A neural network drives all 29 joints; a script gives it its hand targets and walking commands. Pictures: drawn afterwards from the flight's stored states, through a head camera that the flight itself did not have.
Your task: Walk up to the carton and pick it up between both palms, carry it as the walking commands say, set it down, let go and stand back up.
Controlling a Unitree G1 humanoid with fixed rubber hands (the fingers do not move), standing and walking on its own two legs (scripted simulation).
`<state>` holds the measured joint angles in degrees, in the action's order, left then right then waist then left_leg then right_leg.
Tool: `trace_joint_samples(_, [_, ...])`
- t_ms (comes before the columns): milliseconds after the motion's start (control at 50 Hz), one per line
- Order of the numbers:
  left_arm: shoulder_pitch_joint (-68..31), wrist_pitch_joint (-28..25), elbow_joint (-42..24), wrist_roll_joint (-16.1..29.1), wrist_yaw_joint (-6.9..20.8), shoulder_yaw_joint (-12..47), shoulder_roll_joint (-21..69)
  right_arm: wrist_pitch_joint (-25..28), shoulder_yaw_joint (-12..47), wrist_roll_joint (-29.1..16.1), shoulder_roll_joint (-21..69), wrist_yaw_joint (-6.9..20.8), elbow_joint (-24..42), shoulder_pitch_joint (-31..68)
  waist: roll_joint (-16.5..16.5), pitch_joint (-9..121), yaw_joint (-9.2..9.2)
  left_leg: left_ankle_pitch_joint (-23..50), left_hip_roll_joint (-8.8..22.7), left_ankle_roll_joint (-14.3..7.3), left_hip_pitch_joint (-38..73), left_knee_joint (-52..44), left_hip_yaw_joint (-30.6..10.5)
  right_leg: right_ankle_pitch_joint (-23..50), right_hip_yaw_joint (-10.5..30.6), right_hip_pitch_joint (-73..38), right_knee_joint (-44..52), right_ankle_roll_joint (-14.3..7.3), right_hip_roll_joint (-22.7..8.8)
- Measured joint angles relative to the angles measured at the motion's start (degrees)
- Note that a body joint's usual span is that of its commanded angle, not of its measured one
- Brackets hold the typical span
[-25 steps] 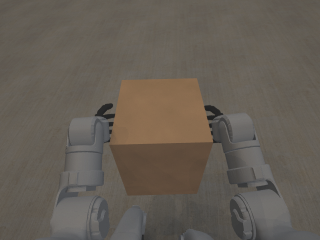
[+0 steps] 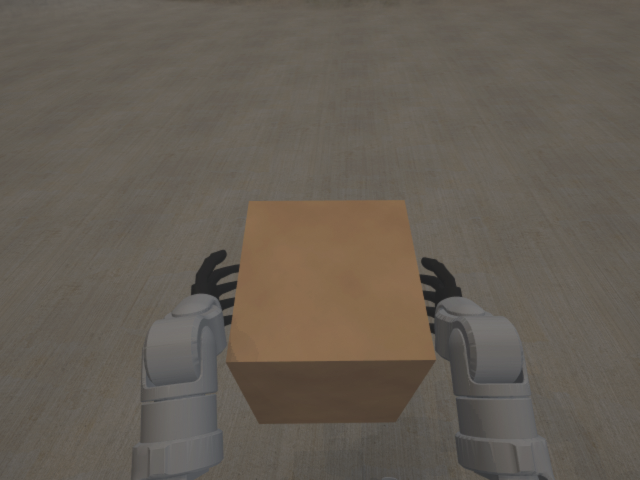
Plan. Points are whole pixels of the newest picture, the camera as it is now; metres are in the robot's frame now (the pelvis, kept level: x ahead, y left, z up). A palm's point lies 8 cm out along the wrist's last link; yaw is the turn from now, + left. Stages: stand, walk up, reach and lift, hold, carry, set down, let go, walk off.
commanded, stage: carry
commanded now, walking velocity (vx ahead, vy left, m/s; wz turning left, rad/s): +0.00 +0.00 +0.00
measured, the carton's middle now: (327, 319) +0.33 +0.00 +0.05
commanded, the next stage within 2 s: none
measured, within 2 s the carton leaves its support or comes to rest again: neither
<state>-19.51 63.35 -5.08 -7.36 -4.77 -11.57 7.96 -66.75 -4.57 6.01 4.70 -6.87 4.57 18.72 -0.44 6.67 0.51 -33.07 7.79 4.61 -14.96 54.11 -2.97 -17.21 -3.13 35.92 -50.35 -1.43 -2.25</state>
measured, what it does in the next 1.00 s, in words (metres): walks backwards: left foot, then right foot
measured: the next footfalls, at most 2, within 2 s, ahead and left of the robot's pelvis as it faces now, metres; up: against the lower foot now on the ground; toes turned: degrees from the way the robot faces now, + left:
left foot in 0.24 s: -0.07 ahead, -0.01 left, +0.00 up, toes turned +11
right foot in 0.46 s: -0.19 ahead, -0.26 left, +0.00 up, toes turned +2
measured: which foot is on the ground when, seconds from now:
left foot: up 0.00-0.22, down 0.24-0.52, up 0.54-0.74, down 0.76-1.00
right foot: down 0.00-0.20, up 0.22-0.44, down 0.46-0.76, up 0.78-0.98, down 1.00-1.00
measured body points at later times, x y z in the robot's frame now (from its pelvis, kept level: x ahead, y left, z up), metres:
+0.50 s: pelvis -0.25 -0.12 +0.04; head -0.27 -0.14 +0.49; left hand +0.09 +0.03 +0.18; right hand +0.08 -0.26 +0.15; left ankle -0.11 -0.02 -0.68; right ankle -0.23 -0.26 -0.68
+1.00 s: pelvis -0.35 -0.21 +0.05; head -0.36 -0.24 +0.50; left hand -0.04 -0.10 +0.13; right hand -0.09 -0.39 +0.10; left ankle -0.35 -0.04 -0.68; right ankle -0.32 -0.32 -0.68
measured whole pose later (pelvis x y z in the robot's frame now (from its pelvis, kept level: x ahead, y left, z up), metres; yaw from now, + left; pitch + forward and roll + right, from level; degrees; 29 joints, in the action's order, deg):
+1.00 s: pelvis -0.35 -0.21 +0.05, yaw -7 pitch +4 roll +2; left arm -16.5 69.0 -8.0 -5.0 -4.7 -9.2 7.1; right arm -73.2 -4.4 8.0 7.9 -7.9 13.9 10.9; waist 0.9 5.0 -1.5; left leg -13.9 8.3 4.5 -13.6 25.8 13.6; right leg -16.5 -6.0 24.4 -34.2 0.0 -4.5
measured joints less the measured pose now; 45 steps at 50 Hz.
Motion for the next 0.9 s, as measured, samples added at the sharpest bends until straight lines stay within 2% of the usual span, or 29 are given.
trace_joint_samples(60, [0.83, 1.60, 1.67, -0.64, -0.85, 1.74, 0.38, -1.37, -1.07, -0.87, -0.64, 0.43, -1.19, -1.37, 2.19, -3.68, 1.78, 2.15, -2.90, -0.42, -6.01, 4.34, 0.42, 6.52, -4.11, -2.08, 3.00, -3.60, -1.34])
trace_joint_samples(80, [1.71, 1.97, 2.18, -0.81, -0.93, 2.35, 0.44, -1.81, -0.73, -0.88, -0.88, 0.64, -1.38, -2.43, 2.91, -4.00, 1.59, 3.08, -3.89, -0.84, -7.84, 4.75, 1.48, 7.98, -4.88, -2.33, 4.70, -3.87, -1.34])
trace_joint_samples(120, [3.52, 3.01, 2.27, -0.77, -0.90, 2.01, 0.47, -2.75, 1.02, -0.81, -1.14, 0.75, -2.17, -3.79, 3.32, -4.78, 0.24, 4.27, -5.98, -2.41, -9.79, 5.47, 4.71, 10.17, -4.63, -2.45, 8.52, -2.86, -0.25])
trace_joint_samples(140, [3.86, 3.70, 1.75, -0.33, -0.86, 1.25, 0.22, -3.27, 2.11, -1.08, -1.23, 0.43, -2.43, -3.65, 2.89, -5.67, -0.22, 4.40, -7.13, -3.27, -9.90, 5.55, 6.62, 11.59, -4.22, -2.71, 11.10, -2.05, 0.51])
trace_joint_samples(180, [2.18, 4.87, 0.63, 1.21, -0.85, -0.32, -0.97, -4.11, 3.78, -1.93, -1.53, -0.77, -2.20, -1.56, 1.37, -7.93, 0.04, 3.11, -9.18, -4.96, -8.65, 2.99, 10.44, 13.57, -4.91, -3.60, 17.44, 0.48, 1.68])
trace_joint_samples(200, [0.50, 5.27, -0.17, 1.92, -0.85, -0.81, -1.74, -4.23, 4.04, -2.16, -1.56, -1.31, -1.55, -0.02, 0.40, -8.82, 0.50, 1.49, -9.88, -5.89, -7.32, -0.13, 12.50, 13.03, -6.04, -3.82, 20.69, 3.25, 2.15])
trace_joint_samples(220, [-1.18, 5.58, -1.40, 2.38, -0.79, -1.11, -2.42, -4.16, 3.69, -2.04, -1.18, -1.70, -0.44, 1.45, -0.49, -9.09, 0.97, -0.19, -10.15, -7.73, -5.40, -5.19, 14.54, 9.00, -7.37, -2.86, 21.93, 7.27, 2.81])
trace_joint_samples(240, [-2.62, 5.30, -2.33, 2.69, -0.61, -1.12, -2.89, -3.81, 2.47, -1.51, -0.36, -1.95, 0.91, 2.66, -0.57, -8.85, 1.90, 0.64, -9.69, -11.86, -5.59, -9.70, 14.07, 1.66, -8.53, -0.13, 15.87, 9.94, 3.55])
trace_joint_samples(260, [-3.58, 4.46, -2.62, 2.86, -0.45, -0.73, -3.05, -3.03, 0.70, -0.83, 0.78, -2.07, 2.37, 2.81, -0.97, -8.74, 2.65, 4.60, -8.63, -13.86, -7.81, -10.04, 13.17, -2.53, -7.51, 2.43, 6.21, 9.00, 4.20])
trace_joint_samples(280, [-3.77, 3.70, -2.87, 2.67, -0.41, -0.06, -2.71, -2.20, -1.21, -0.41, 1.98, -2.03, 3.91, 1.88, -1.32, -8.34, 2.89, 8.45, -7.68, -13.91, -9.41, -10.52, 12.42, -4.40, -5.29, 3.76, -2.79, 7.03, 5.26])
trace_joint_samples(300, [-3.33, 3.23, -3.14, 2.37, -0.55, 0.85, -2.17, -1.42, -3.10, -0.28, 3.21, -1.86, 5.33, 0.24, -1.77, -7.71, 2.69, 12.44, -6.98, -12.81, -10.02, -12.28, 11.91, -4.58, -2.73, 3.45, -8.67, 5.10, 6.34])
trace_joint_samples(340, [-1.62, 2.95, -3.06, 2.40, -1.45, 2.17, -0.80, -0.95, -5.26, -0.66, 4.37, -1.47, 7.19, -3.25, -1.84, -5.57, 1.89, 20.83, -5.83, -9.62, -10.17, -17.30, 11.19, -3.39, 0.81, -0.31, -12.35, 2.92, 6.96])
trace_joint_samples(380, [-3.70, 3.47, -1.16, 2.79, -2.74, 2.74, -1.15, -1.60, -5.89, -1.70, 2.93, -1.26, 5.59, -1.49, -1.10, -5.20, 1.13, 23.30, -5.16, -8.53, -10.12, -19.62, 10.78, -3.64, 2.72, -6.54, -8.74, 2.11, 5.64])
trace_joint_samples(440, [-7.21, 3.60, -0.49, 2.72, -2.82, 2.69, -2.98, -1.89, -4.03, -1.90, 0.21, -0.79, 3.12, 3.62, 0.25, -4.17, -0.42, 25.62, -4.40, -8.29, -11.55, -20.81, 12.07, -8.42, 4.75, -16.01, 7.43, 1.65, 2.32])
trace_joint_samples(460, [-8.36, 3.40, -0.01, 2.94, -2.74, 2.25, -3.54, -1.84, -3.33, -1.79, -0.55, -0.71, 2.03, 5.45, 0.89, -3.78, -1.05, 26.47, -4.00, -8.13, -12.20, -20.98, 12.64, -6.93, 5.23, -18.00, 12.75, 1.74, 1.84])
trace_joint_samples(480, [-9.26, 2.91, 1.21, 2.93, -2.66, 1.75, -3.57, -1.87, -3.00, -1.71, -1.38, -0.60, 0.63, 6.97, 2.84, -4.15, -1.07, 27.52, -3.12, -7.91, -12.12, -21.55, 12.15, -2.68, 4.72, -18.50, 14.84, 2.18, 2.69])
trace_joint_samples(520, [-10.21, 2.67, 5.40, 2.40, -2.53, 1.59, -3.27, -2.59, -3.33, -1.48, -2.24, -0.14, -2.52, 7.60, 5.43, -3.71, -0.25, 26.40, -3.04, -6.32, -11.45, -22.94, 10.10, 1.11, 2.77, -19.57, 16.44, 1.88, 3.26])
trace_joint_samples(560, [-7.67, 3.32, 8.76, 1.11, -2.21, 2.15, -2.24, -3.28, -3.05, -0.67, -1.84, 0.75, -4.61, 3.66, 3.99, 0.25, -0.47, 18.65, -4.46, -2.86, -12.11, -20.05, 10.56, 0.57, 2.24, -19.09, 16.69, 0.87, 1.53])
trace_joint_samples(620, [-0.44, 5.17, 10.01, -0.62, -1.31, 1.43, -0.30, -5.15, -1.31, 0.69, -0.18, 1.34, -6.08, -3.52, -0.38, 5.48, -1.42, 17.19, -6.13, -1.32, -10.89, -7.42, 11.52, 3.62, 3.77, -19.79, 20.56, 1.03, -0.90])
trace_joint_samples(680, [2.96, 7.14, 6.27, -0.04, -1.38, 2.64, -0.15, -7.24, -1.48, 1.17, 0.85, 1.15, -3.22, -5.60, -1.86, 6.63, -1.23, 14.94, -6.87, -0.47, -4.72, -9.89, 10.95, 8.31, 4.48, -19.07, 24.78, 1.18, -0.76])
trace_joint_samples(740, [-0.28, 7.97, 1.54, -0.47, -1.50, 4.08, -0.75, -7.45, -4.10, 0.46, 1.01, 1.06, 0.27, -1.31, -0.57, 4.48, -0.41, 8.08, -6.95, -1.35, 2.86, -23.53, 10.63, 8.61, 4.30, -13.42, 22.57, 1.24, 1.26])
trace_joint_samples(760, [-2.02, 8.01, 0.14, -0.62, -1.43, 4.09, -1.39, -6.69, -4.76, 0.27, 1.38, 1.04, 0.95, 0.39, -0.24, 3.55, 0.47, 8.92, -6.94, -2.68, 3.42, -28.00, 10.05, 6.94, 3.70, -10.50, 20.18, 1.77, 1.46])
trace_joint_samples(780, [-3.23, 7.95, -0.86, -0.48, -1.21, 3.76, -2.34, -5.35, -4.82, 0.41, 2.20, 0.98, 1.21, 1.15, -1.05, 2.22, 0.89, 13.17, -7.34, -3.43, 2.25, -28.88, 10.39, 4.44, 3.33, -7.79, 16.66, 2.33, 0.82])
trace_joint_samples(800, [-3.74, 7.91, -1.67, -0.23, -0.86, 3.16, -2.95, -4.30, -4.36, 0.70, 2.98, 0.79, 1.73, 1.02, -1.46, 0.96, 0.61, 16.18, -7.23, -3.80, 1.55, -29.05, 11.25, 2.95, 2.63, -5.29, 12.32, 2.85, 0.42])
trace_joint_samples(840, [-3.14, 7.51, -1.79, 0.19, -0.10, 1.83, -2.93, -3.23, -3.03, 1.52, 4.19, 0.23, 2.82, -1.30, -0.95, -0.58, -0.95, 20.59, -5.63, -3.88, 1.73, -30.47, 13.36, 2.44, 0.49, -1.84, 5.47, 3.32, 0.25])
trace_joint_samples(900, [-0.21, 7.01, 0.24, 0.57, 0.09, 2.25, -1.73, -4.12, -0.97, 2.00, 3.49, 0.09, 4.11, -6.47, 1.36, -0.54, -1.52, 21.17, -2.65, -2.81, 1.78, -31.34, 14.24, 3.02, -3.18, -2.95, 7.25, 2.92, -1.07])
